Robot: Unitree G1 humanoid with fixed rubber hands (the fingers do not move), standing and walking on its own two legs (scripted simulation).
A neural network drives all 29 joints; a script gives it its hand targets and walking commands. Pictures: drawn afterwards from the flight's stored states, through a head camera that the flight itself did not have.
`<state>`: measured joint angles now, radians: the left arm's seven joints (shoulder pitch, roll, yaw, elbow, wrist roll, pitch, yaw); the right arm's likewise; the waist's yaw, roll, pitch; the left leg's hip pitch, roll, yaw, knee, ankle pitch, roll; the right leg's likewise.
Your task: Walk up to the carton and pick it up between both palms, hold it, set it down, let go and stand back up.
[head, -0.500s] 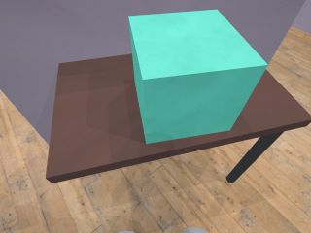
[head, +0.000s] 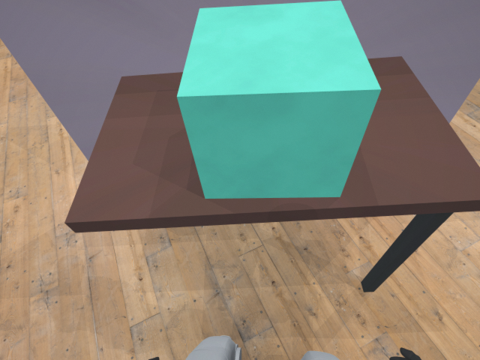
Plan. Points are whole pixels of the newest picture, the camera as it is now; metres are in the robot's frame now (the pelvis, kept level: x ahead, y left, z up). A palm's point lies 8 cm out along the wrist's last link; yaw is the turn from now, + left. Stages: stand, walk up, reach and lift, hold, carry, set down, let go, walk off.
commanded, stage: walk up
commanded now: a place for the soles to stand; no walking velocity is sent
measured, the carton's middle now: (270, 103) +0.57 -0.04 +0.09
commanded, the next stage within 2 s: reach and lift in 1.70 s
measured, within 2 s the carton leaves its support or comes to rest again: neither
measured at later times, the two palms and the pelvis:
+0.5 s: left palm out of the picture +0.04 +0.23 -0.13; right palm out of the picture +0.08 -0.24 -0.12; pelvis +0.03 -0.01 +0.01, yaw +5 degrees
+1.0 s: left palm out of the picture -0.01 +0.23 -0.14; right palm out of the picture +0.06 -0.24 -0.13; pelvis +0.03 -0.01 +0.01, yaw +9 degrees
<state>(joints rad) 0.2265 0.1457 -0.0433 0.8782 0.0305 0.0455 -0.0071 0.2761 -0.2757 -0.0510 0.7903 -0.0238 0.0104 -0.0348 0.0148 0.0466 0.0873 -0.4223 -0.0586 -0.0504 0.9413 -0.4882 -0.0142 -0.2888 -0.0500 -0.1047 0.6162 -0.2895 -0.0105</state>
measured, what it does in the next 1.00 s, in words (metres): steps on the spot: left foot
